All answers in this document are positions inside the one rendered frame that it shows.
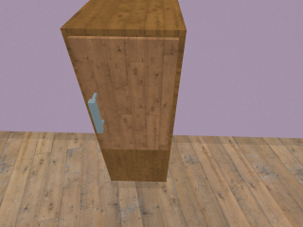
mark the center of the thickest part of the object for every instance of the handle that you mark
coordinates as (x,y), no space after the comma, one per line
(93,107)

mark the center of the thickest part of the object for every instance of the cupboard door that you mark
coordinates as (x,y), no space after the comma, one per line
(134,81)

